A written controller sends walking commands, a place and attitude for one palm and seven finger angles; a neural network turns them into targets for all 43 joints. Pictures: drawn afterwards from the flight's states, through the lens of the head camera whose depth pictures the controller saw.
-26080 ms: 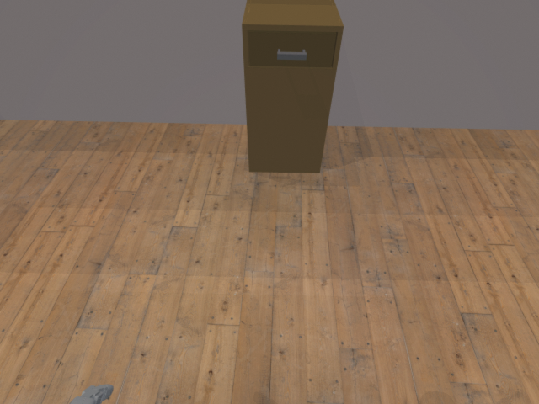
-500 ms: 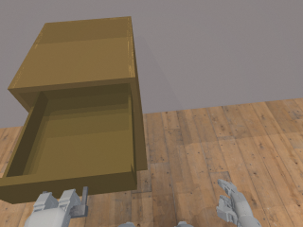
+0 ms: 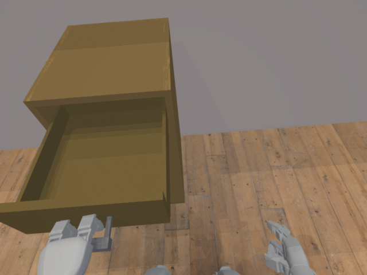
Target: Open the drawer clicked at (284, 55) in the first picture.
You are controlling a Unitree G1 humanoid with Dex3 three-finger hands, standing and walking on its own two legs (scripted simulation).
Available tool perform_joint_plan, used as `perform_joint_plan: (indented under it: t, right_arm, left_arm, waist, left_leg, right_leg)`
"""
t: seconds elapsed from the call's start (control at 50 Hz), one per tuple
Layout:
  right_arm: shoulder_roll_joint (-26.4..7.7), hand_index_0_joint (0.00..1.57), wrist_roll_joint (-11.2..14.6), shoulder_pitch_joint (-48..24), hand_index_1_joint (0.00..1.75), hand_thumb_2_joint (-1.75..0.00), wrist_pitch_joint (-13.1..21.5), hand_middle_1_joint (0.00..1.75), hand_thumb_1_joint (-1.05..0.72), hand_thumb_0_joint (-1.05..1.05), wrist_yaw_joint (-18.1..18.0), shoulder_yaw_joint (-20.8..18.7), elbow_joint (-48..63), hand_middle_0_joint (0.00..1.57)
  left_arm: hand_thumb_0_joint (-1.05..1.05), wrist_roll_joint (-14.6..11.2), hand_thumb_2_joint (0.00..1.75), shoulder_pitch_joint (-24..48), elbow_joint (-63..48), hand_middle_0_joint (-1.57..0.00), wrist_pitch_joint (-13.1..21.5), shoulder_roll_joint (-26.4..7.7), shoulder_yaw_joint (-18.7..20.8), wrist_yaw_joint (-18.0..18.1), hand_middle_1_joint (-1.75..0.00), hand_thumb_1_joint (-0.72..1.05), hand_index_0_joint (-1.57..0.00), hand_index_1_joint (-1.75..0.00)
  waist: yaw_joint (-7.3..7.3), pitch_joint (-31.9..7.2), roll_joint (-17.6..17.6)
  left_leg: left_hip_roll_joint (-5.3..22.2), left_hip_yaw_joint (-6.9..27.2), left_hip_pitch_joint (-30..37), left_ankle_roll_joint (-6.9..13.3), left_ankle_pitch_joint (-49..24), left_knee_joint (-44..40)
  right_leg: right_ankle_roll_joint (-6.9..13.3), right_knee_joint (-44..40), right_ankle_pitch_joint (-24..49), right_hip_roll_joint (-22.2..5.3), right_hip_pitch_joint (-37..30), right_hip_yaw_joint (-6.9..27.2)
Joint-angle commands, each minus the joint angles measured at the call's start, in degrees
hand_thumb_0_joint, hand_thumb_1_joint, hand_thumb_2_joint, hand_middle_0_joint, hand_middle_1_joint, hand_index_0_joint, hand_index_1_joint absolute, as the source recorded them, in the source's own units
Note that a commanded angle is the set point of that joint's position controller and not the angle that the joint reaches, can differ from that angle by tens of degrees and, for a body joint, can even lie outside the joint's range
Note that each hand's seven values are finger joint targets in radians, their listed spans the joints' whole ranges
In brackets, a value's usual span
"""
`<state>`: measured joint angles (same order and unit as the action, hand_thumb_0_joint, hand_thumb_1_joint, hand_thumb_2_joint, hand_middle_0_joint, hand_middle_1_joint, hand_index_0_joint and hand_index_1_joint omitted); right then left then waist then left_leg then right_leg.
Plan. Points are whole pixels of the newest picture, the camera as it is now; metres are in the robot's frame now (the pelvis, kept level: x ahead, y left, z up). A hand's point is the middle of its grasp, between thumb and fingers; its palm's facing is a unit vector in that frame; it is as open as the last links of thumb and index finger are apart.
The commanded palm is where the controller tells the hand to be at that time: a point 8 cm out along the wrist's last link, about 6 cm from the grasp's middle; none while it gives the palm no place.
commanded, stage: open the thumb to release the handle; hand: left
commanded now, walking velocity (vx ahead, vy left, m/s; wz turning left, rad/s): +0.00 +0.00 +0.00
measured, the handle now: (83, 234) +0.20 +0.24 -0.01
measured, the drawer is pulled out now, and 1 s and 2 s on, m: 0.30 0.29 0.29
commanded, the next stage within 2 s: lift the hand off the handle in 0.02 s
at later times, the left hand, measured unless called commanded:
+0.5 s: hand (83, 256) +0.17 +0.23 -0.03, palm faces -0.02 -0.07 -1.00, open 13.6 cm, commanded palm +0.15 +0.24 +0.03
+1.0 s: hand (75, 249) +0.17 +0.23 +0.01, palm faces -0.03 -0.11 -0.99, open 13.6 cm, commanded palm +0.15 +0.23 +0.07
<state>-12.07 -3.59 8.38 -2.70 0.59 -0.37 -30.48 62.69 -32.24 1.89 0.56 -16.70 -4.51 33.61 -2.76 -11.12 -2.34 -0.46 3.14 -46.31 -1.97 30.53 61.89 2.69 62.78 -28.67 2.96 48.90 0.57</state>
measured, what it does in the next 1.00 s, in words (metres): stands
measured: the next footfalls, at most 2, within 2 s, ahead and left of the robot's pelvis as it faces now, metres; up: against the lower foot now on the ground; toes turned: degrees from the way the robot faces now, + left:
none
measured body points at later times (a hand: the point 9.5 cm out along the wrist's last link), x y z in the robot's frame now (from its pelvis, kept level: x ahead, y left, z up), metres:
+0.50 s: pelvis +0.00 +0.00 +0.00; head +0.05 -0.03 +0.44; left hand +0.16 +0.23 +0.02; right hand +0.20 -0.22 -0.11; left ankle +0.00 +0.15 -0.66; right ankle +0.02 -0.09 -0.66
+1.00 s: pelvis +0.01 +0.01 +0.02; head +0.04 -0.02 +0.47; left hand +0.17 +0.24 +0.06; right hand +0.22 -0.22 -0.07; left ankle +0.00 +0.15 -0.66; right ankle +0.02 -0.09 -0.66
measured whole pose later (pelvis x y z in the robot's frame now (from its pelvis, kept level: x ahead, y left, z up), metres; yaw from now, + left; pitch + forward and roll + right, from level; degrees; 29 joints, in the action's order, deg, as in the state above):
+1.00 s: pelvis +0.01 +0.01 +0.02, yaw +0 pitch +12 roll +0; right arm -13.6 -2.8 8.6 -2.0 1.3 -1.5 -30.4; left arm 60.9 -31.7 -0.1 -1.4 -17.1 -5.9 31.2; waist -2.8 -9.7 -2.9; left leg -0.4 2.7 -37.9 -1.3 28.3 54.5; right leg 1.9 54.9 -26.2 2.8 40.3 1.2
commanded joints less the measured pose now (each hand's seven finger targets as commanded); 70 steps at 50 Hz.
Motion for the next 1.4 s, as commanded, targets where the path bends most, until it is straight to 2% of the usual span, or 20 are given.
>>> perform_joint_plan:
  t: [0.0, 0.06, 0.1, 0.12, 0.18, 0.26, 0.4, 0.52, 0.66, 0.68, 0.74, 0.82, 0.9, 0.92, 0.94, 0.96, 1.02, 1.12, 1.14, 1.38]
  right_arm:
    - [-5.71, 0.2, 0.52, -6.48, 0.3, -0.9, 2.88, 0.3, -0.9, 0.0, -1.06, -2.53, 8.99, 0.2]
    - [-5.7, 0.2, 0.28, -6.68, 0.3, -0.9, 2.96, 0.3, -0.9, 0.0, -1.03, -2.65, 8.8, 0.2]
    - [-5.64, 0.2, 0.33, -6.44, 0.3, -0.9, 3.21, 0.3, -0.9, 0.0, -1.06, -2.71, 8.36, 0.2]
    - [-5.82, 0.2, 0.12, -6.43, 0.3, -0.9, 3.13, 0.3, -0.9, 0.0, -0.96, -2.83, 7.89, 0.2]
    - [-5.89, 0.2, 0.05, -6.52, 0.3, -0.9, 3.47, 0.3, -0.9, 0.0, -1.05, -3.32, 7.82, 0.2]
    - [-6.03, 0.2, -0.1, -6.42, 0.3, -0.9, 3.67, 0.3, -0.9, 0.0, -1.06, -3.46, 7.75, 0.2]
    - [-6.23, 0.2, 0.55, -6.83, 0.3, -0.9, 3.87, 0.3, -0.9, 0.0, -1.78, -3.45, 7.18, 0.2]
    - [-6.17, 0.2, 0.99, -6.83, 0.3, -0.9, 3.87, 0.3, -0.9, 0.0, -1.84, -3.08, 7.5, 0.2]
    - [-6.14, 0.2, 1.03, -6.44, 0.3, -0.9, 4.12, 0.3, -0.9, 0.0, -1.4, -2.91, 8.44, 0.2]
    - [-6.19, 0.2, 1.13, -6.46, 0.3, -0.9, 4.19, 0.3, -0.9, 0.0, -1.28, -2.97, 8.55, 0.2]
    - [-6.28, 0.2, 1.1, -6.53, 0.3, -0.9, 3.9, 0.3, -0.9, 0.0, -0.96, -2.95, 8.68, 0.2]
    - [-6.36, 0.2, 0.9, -6.48, 0.3, -0.9, 3.74, 0.3, -0.9, 0.0, 0.07, -2.92, 9.19, 0.2]
    - [-6.4, 0.2, 1.22, -6.51, 0.3, -0.9, 3.41, 0.3, -0.9, 0.0, 0.22, -2.95, 9.6, 0.2]
    - [-6.52, 0.2, 1.0, -6.65, 0.3, -0.9, 3.47, 0.3, -0.9, 0.0, 0.4, -2.92, 9.52, 0.2]
    - [-6.32, 0.2, 1.35, -6.5, 0.3, -0.9, 3.37, 0.3, -0.9, 0.0, 0.12, -3.14, 9.48, 0.2]
    - [-6.43, 0.2, 1.07, -6.73, 0.3, -0.9, 3.32, 0.3, -0.9, 0.0, 0.34, -2.86, 9.57, 0.2]
    - [-6.21, 0.2, 1.01, -6.49, 0.3, -0.9, 3.38, 0.3, -0.9, 0.0, 0.93, -2.95, 10.04, 0.2]
    - [-6.07, 0.2, 0.99, -6.49, 0.3, -0.9, 3.24, 0.3, -0.9, 0.0, 1.41, -2.73, 10.01, 0.2]
    - [-5.9, 0.2, 1.28, -6.53, 0.3, -0.9, 3.24, 0.3, -0.9, 0.0, 1.27, -2.99, 10.23, 0.2]
    - [-5.63, 0.2, 1.55, -6.51, 0.3, -0.9, 3.07, 0.3, -0.9, 0.0, 2.15, -2.69, 11.02, 0.2]
  left_arm:
    - [0.0, -0.45, 0.3, 0.18, -8.55, -0.3, -0.2, -9.43, 8.14, 2.42, -1.2, -0.5, -0.3, -1.2]
    - [0.0, -0.25, 0.3, -1.11, -8.19, -0.3, 0.72, -9.69, 8.94, 2.63, -1.2, -0.5, -0.3, -1.2]
    - [0.0, -0.39, 0.3, -0.28, -5.47, -0.3, 0.7, -7.92, 7.53, 2.41, -1.2, -0.5, -0.3, -1.2]
    - [0.0, -0.13, 0.3, 0.98, -4.88, -0.3, 1.22, -8.64, 8.37, 2.47, -1.2, -0.5, -0.3, -1.2]
    - [0.0, 0.4, 0.3, 3.21, -6.07, -0.3, 1.89, -8.88, 8.42, 3.32, -1.2, -0.5, -0.3, -1.2]
    - [0.0, 0.43, 0.3, 4.67, -6.74, -0.3, 1.42, -8.96, 8.43, 4.07, -1.2, -0.5, -0.3, -1.2]
    - [0.0, -0.19, 0.3, 8.49, -5.02, -0.3, -0.23, -9.28, 8.69, 4.27, -1.2, -0.5, -0.3, -1.2]
    - [0.0, -0.62, 0.3, 10.12, -7.75, -0.3, -1.86, -9.59, 7.69, 4.24, -1.2, -0.5, -0.3, -1.2]
    - [0.0, -1.35, 0.3, 6.6, -11.22, -0.3, -1.96, -8.61, 5.8, 2.97, -1.2, -0.5, -0.3, -1.2]
    - [0.0, -1.42, 0.3, 6.25, -11.6, -0.3, -1.93, -7.94, 5.02, 2.72, -1.2, -0.5, -0.3, -1.2]
    - [0.0, -1.29, 0.3, 4.93, -11.28, -0.3, -1.86, -8.35, 5.52, 2.21, -1.2, -0.5, -0.3, -1.2]
    - [0.0, -1.28, 0.3, 3.25, -12.96, -0.3, -1.71, -7.67, 4.47, 1.28, -1.2, -0.5, -0.3, -1.2]
    - [0.0, -2.01, 0.3, 2.39, -13.1, -0.3, -2.15, -7.53, 4.22, 0.42, -1.2, -0.5, -0.3, -1.2]
    - [0.0, -1.73, 0.3, 3.98, -14.38, -0.3, -1.85, -7.94, 4.3, 0.3, -1.2, -0.5, -0.3, -1.2]
    - [0.0, -1.73, 0.3, 1.63, -13.1, -0.3, -1.95, -8.21, 5.08, 0.21, -1.2, -0.5, -0.3, -1.2]
    - [0.0, -1.43, 0.3, 2.28, -13.53, -0.3, -1.92, -8.74, 5.31, 0.04, -1.2, -0.5, -0.3, -1.2]
    - [0.0, -1.38, 0.3, 2.06, -17.03, -0.3, -1.39, -8.06, 4.19, -0.3, -1.2, -0.5, -0.3, -1.2]
    - [0.0, -2.07, 0.3, -1.1, -18.47, -0.3, -1.0, -8.76, 5.08, -0.94, -1.2, -0.5, -0.3, -1.2]
    - [0.0, -2.19, 0.3, -3.14, -18.15, -0.3, -0.95, -8.02, 4.81, -1.03, -1.2, -0.5, -0.3, -1.2]
    - [0.0, -2.89, 0.3, -5.02, -22.86, -0.3, -1.17, -8.07, 3.73, -3.27, -1.2, -0.5, -0.3, -1.2]
  waist:
    - [0.09, -6.47, 3.11]
    - [-0.68, -7.28, 2.3]
    - [0.46, -5.27, 2.96]
    - [0.19, -5.94, 4.51]
    - [-0.01, -7.38, 1.94]
    - [0.15, -10.56, 2.09]
    - [1.01, -8.74, 4.1]
    - [0.7, -10.26, 1.39]
    - [0.43, -9.85, 1.43]
    - [0.43, -8.23, 0.19]
    - [0.56, -5.82, 1.29]
    - [0.21, -7.49, 0.7]
    - [0.71, -4.65, 2.95]
    - [0.53, -5.79, 2.13]
    - [0.06, -3.58, 2.49]
    - [0.05, -4.92, 3.1]
    - [-0.22, -6.95, -0.12]
    - [-0.31, -6.12, 1.31]
    - [-0.65, -4.02, 0.78]
    - [-0.98, -3.89, 2.28]
  left_leg:
    - [-1.87, -3.83, 4.39, 4.03, -8.23, -7.12]
    - [-2.07, -3.93, 4.33, 3.91, -9.04, -6.66]
    - [-1.92, -3.86, 3.32, 3.99, -8.5, -6.55]
    - [-1.87, -3.79, 2.62, 3.88, -8.1, -5.98]
    - [-1.97, -3.82, 3.07, 3.87, -8.21, -5.65]
    - [-1.97, -3.96, 4.19, 3.83, -9.39, -5.34]
    - [-1.69, -3.84, 3.37, 3.99, -8.3, -6.28]
    - [-1.71, -4.01, 7.84, 3.97, -9.38, -8.58]
    - [-1.53, -4.05, 11.39, 4.01, -12.31, -10.8]
    - [-1.47, -3.96, 11.75, 3.99, -12.56, -11.43]
    - [-1.3, -3.76, 11.78, 3.96, -12.25, -12.13]
    - [-1.17, -3.95, 14.03, 3.95, -14.09, -12.85]
    - [-1.03, -3.54, 13.49, 3.99, -13.26, -14.07]
    - [-1.07, -3.74, 14.31, 4.04, -13.35, -13.79]
    - [-1.11, -3.71, 13.82, 4.1, -12.89, -14.26]
    - [-1.14, -3.86, 14.21, 4.11, -13.36, -14.12]
    - [-1.02, -3.77, 17.28, 3.93, -16.15, -14.5]
    - [-1.0, -3.6, 17.57, 3.82, -17.94, -14.86]
    - [-0.8, -3.57, 17.21, 3.85, -17.67, -15.33]
    - [-0.41, -3.34, 19.98, 3.98, -19.59, -17.05]
  right_leg:
    - [0.04, -14.28, 10.12, -1.68, -8.35, 1.88]
    - [0.07, -13.74, 11.61, -1.67, -8.47, 2.57]
    - [0.07, -14.07, 11.8, -1.85, -7.87, 2.37]
    - [-0.2, -13.55, 10.87, -1.88, -6.95, 2.49]
    - [0.03, -12.88, 11.0, -1.88, -6.98, 2.36]
    - [-0.09, -12.23, 11.92, -1.87, -7.02, 1.8]
    - [-0.35, -13.48, 11.16, -1.85, -7.61, 1.72]
    - [-0.31, -14.77, 9.89, -1.56, -8.54, 0.75]
    - [-0.05, -16.08, 13.5, -1.42, -11.07, 0.03]
    - [0.21, -16.28, 13.86, -1.34, -11.2, -0.24]
    - [0.26, -17.01, 13.59, -1.28, -11.24, -0.18]
    - [0.34, -17.46, 15.49, -1.36, -12.29, 0.09]
    - [0.18, -18.53, 14.69, -1.38, -13.24, -0.39]
    - [0.02, -18.76, 14.42, -1.49, -12.78, 0.23]
    - [0.23, -19.11, 14.57, -1.33, -13.6, -0.01]
    - [0.01, -19.34, 15.09, -1.5, -13.72, 0.44]
    - [0.5, -18.61, 16.75, -1.33, -13.73, 0.31]
    - [0.47, -18.85, 19.92, -1.24, -15.24, 0.71]
    - [0.59, -18.97, 20.16, -1.11, -15.68, 0.32]
    - [0.54, -20.66, 21.37, -1.32, -17.67, 0.82]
